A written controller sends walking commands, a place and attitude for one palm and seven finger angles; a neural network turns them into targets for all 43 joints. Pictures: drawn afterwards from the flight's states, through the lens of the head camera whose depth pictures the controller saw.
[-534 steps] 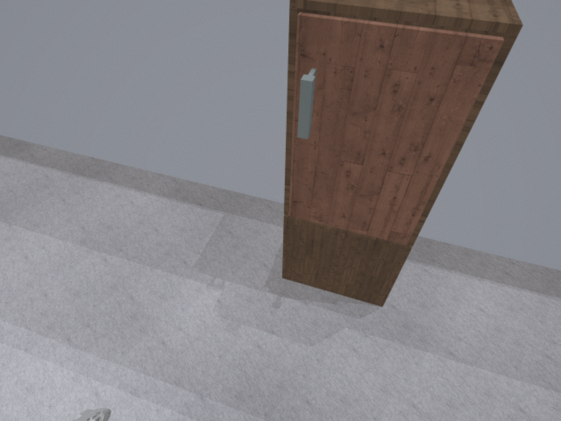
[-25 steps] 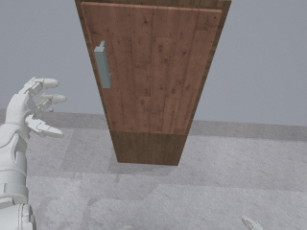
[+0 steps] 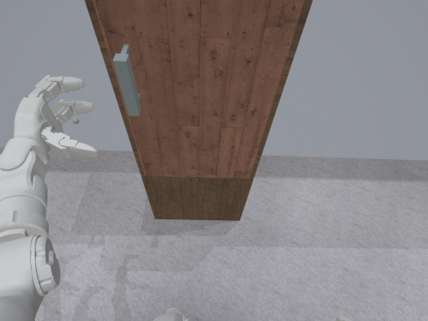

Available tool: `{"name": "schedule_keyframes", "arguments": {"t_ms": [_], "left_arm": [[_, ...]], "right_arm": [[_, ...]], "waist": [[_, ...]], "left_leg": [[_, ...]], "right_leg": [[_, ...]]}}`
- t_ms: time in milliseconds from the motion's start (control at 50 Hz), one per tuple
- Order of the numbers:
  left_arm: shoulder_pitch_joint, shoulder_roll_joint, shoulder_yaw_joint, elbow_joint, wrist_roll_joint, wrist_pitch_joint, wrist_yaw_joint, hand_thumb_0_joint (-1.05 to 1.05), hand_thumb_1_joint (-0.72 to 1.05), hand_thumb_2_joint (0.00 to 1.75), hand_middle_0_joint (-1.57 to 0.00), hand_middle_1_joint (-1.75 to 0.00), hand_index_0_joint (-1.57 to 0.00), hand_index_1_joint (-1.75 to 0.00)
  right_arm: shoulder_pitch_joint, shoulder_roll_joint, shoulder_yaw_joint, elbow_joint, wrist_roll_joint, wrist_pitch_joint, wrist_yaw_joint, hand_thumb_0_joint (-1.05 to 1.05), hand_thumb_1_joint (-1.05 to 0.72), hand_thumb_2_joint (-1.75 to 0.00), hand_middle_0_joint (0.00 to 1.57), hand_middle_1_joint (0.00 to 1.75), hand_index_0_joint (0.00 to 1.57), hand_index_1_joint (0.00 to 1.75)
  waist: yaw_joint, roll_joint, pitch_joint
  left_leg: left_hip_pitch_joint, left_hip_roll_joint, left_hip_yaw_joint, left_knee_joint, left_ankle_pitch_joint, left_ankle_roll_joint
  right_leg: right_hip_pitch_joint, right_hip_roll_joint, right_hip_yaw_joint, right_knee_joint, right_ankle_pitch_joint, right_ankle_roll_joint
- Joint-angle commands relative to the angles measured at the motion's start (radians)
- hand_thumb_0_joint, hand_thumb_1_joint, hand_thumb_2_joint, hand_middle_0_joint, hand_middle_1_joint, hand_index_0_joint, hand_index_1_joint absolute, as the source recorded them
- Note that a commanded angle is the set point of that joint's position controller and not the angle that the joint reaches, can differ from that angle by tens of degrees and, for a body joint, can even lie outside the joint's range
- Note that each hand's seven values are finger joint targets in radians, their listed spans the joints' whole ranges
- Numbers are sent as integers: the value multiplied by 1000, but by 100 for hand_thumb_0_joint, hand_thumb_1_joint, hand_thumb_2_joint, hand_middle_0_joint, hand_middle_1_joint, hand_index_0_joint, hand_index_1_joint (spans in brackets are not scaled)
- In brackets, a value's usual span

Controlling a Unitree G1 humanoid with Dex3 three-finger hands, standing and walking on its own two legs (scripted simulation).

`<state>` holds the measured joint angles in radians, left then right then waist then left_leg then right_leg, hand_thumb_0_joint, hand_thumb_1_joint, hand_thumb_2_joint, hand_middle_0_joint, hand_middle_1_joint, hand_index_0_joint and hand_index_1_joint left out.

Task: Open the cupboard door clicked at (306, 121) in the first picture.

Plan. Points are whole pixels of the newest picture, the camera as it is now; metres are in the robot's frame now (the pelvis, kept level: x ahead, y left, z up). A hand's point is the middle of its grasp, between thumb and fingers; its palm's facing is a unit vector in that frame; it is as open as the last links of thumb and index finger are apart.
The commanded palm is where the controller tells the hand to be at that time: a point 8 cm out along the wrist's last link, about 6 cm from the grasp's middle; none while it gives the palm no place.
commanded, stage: move the hooked fingers beside the handle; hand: left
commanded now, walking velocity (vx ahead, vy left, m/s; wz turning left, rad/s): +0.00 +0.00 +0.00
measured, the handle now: (130, 81) +0.58 +0.18 +0.11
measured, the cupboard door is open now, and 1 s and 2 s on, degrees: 0 0 0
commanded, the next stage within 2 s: slide the fingers in behind the handle in 1.26 s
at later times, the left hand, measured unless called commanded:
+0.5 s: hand (97, 91) +0.52 +0.23 +0.12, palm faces +0.01 -1.00 +0.01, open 14.0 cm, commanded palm +0.51 +0.29 +0.11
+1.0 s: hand (92, 98) +0.51 +0.25 +0.11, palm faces +0.01 -1.00 +0.02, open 14.0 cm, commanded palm +0.50 +0.28 +0.11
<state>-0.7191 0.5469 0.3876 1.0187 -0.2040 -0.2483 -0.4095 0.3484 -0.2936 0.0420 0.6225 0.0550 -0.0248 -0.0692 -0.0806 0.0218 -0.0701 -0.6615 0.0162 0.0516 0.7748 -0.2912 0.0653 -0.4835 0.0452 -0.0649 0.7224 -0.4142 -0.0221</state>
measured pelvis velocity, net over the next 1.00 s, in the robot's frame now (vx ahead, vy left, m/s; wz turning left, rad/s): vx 0.02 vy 0.00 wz -0.02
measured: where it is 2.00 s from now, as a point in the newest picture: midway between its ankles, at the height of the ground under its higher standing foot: outside the picture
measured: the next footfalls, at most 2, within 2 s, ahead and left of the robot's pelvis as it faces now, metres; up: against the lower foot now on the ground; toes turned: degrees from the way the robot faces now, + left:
none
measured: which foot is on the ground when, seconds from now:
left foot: down 0.00-1.00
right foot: down 0.00-1.00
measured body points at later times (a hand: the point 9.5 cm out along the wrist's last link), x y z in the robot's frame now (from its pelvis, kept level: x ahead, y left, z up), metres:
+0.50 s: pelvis +0.01 +0.00 -0.01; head +0.11 +0.02 +0.42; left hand +0.52 +0.29 +0.13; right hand -0.03 -0.28 -0.11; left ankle +0.05 +0.08 -0.71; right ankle -0.04 -0.11 -0.71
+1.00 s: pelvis +0.02 +0.00 -0.01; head +0.11 +0.03 +0.43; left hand +0.51 +0.30 +0.11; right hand +0.03 -0.27 -0.11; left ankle +0.05 +0.08 -0.71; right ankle -0.04 -0.11 -0.71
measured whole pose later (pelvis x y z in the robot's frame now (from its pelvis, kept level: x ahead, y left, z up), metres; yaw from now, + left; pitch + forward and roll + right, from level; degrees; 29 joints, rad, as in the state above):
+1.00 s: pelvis +0.02 +0.00 -0.01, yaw -1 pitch +17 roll -4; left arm -0.92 0.65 0.42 1.20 -0.13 -0.25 -0.39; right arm 0.39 -0.29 0.03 0.62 0.03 0.09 -0.04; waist -0.15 0.03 -0.11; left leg -0.81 0.04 0.04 0.87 -0.36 0.07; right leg -0.62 0.07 -0.07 0.77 -0.45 -0.02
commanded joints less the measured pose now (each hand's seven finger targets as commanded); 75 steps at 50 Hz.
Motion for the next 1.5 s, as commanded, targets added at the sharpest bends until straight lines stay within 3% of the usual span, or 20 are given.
{"name": "schedule_keyframes", "arguments": {"t_ms": [0,100,240,360,420,480,560,620,700,740,800,880,920,1000,1140,1180,1340,1400,1420,1480], "left_arm": [[-503,276,30,-156,-23,-88,0,0,-50,30,-30,-120,-30,-120],[-558,357,64,-72,4,-81,3,0,-50,30,-30,-120,-30,-120],[-675,403,60,-19,40,-101,10,0,-50,30,-30,-120,-30,-120],[-727,448,70,57,69,-78,18,0,-50,30,-30,-120,-30,-120],[-737,478,99,58,78,-86,28,0,-50,30,-30,-120,-30,-120],[-727,492,98,92,90,-73,22,0,-50,30,-30,-120,-30,-120],[-688,531,129,59,93,-72,10,0,-50,30,-30,-120,-30,-120],[-627,516,149,-4,77,-86,3,0,-50,30,-30,-120,-30,-120],[-637,502,145,-13,57,-80,-7,0,-50,30,-30,-120,-30,-120],[-634,471,123,-73,60,-86,-6,0,-50,30,-30,-120,-30,-120],[-621,389,83,-113,40,-95,1,0,-50,30,-30,-120,-30,-120],[-634,344,41,-30,43,-59,8,0,-50,30,-30,-120,-30,-120],[-658,385,65,-23,55,-63,24,0,-50,30,-30,-120,-30,-120],[-722,323,24,-63,54,-97,51,0,-50,30,-30,-120,-30,-120],[-657,393,81,15,68,-92,58,0,-50,30,-30,-120,-30,-120],[-682,382,56,23,72,-89,55,0,-50,30,-30,-120,-30,-120],[-700,442,90,10,61,-114,37,0,-50,30,-30,-120,-30,-120],[-708,373,38,19,48,-106,21,0,-50,30,-30,-120,-30,-120],[-698,421,78,31,51,-103,21,0,-50,30,-30,-120,-30,-120],[-699,369,36,15,51,-95,19,0,-50,30,-30,-120,-30,-120]], "right_arm": [[92,-183,-73,-67,-7,-20,-10,0,-90,-90,20,30,20,30],[121,-193,-73,-58,-9,1,-11,0,-90,-90,20,30,20,30],[171,-202,-74,-34,-17,25,-7,0,-90,-90,20,30,20,30],[215,-210,-73,-27,-22,46,-6,0,-90,-90,20,30,20,30],[241,-213,-75,-25,-30,52,-3,0,-90,-90,20,30,20,30],[255,-214,-75,-25,-30,63,0,0,-90,-90,20,30,20,30],[267,-213,-75,-42,-34,78,2,0,-90,-90,20,30,20,30],[267,-209,-84,-56,-34,88,11,0,-90,-90,20,30,20,30],[259,-206,-83,-54,-30,102,11,0,-90,-90,20,30,20,30],[249,-200,-87,-58,-29,104,15,0,-90,-90,20,30,20,30],[242,-191,-89,-56,-30,104,21,0,-90,-90,20,30,20,30],[224,-194,-86,-48,-25,106,20,0,-90,-90,20,30,20,30],[221,-198,-84,-46,-25,103,15,0,-90,-90,20,30,20,30],[212,-190,-81,-47,-33,90,19,0,-90,-90,20,30,20,30],[202,-197,-78,-53,-30,86,19,0,-90,-90,20,30,20,30],[195,-197,-73,-59,-27,88,17,0,-90,-90,20,30,20,30],[206,-203,-72,-49,-25,78,7,0,-90,-90,20,30,20,30],[215,-197,-70,-41,-25,76,8,0,-90,-90,20,30,20,30],[219,-206,-75,-36,-24,76,7,0,-90,-90,20,30,20,30],[217,-199,-76,-36,-26,71,8,0,-90,-90,20,30,20,30]], "waist": [[-33,65,-327],[-41,72,-340],[-75,132,-389],[-97,128,-383],[-93,124,-436],[-101,132,-420],[-78,152,-462],[-56,169,-527],[-70,138,-460],[-63,203,-498],[-72,202,-488],[-89,152,-399],[-87,155,-404],[-100,176,-426],[-71,128,-444],[-84,122,-398],[-84,150,-428],[-103,128,-400],[-94,114,-408],[-93,163,-398]], "left_leg": [[458,18,-148,-65,206,-20],[394,13,-129,-42,199,-13],[405,25,-141,-13,220,-17],[361,27,-138,8,223,-13],[384,31,-144,24,276,-14],[353,29,-134,36,283,-13],[356,29,-126,46,337,-14],[426,30,-125,56,440,-17],[393,26,-118,51,412,-9],[460,31,-126,53,455,-17],[516,38,-144,54,496,-21],[454,36,-148,34,383,-20],[454,36,-152,37,381,-21],[495,38,-172,40,373,-26],[437,34,-159,41,339,-26],[397,32,-155,33,290,-23],[383,30,-146,33,240,-19],[373,28,-146,34,234,-14],[366,31,-146,31,216,-14],[382,31,-150,23,200,-18]], "right_leg": [[-173,12,34,-97,216,-8],[-170,12,46,-85,229,-1],[-235,17,47,-63,223,3],[-263,21,50,-57,224,8],[-259,28,47,-45,254,7],[-263,30,48,-41,270,9],[-235,33,47,-25,323,8],[-217,42,39,-15,392,5],[-208,44,39,-29,391,5],[-234,45,35,-24,392,3],[-270,50,22,-27,371,-3],[-299,43,18,-39,309,1],[-299,39,23,-33,306,-2],[-332,37,19,-26,267,-5],[-281,33,26,-19,277,-1],[-287,32,28,-24,255,1],[-268,33,41,-34,228,1],[-274,36,36,-40,225,1],[-276,37,38,-43,213,4],[-303,36,32,-44,185,0]]}}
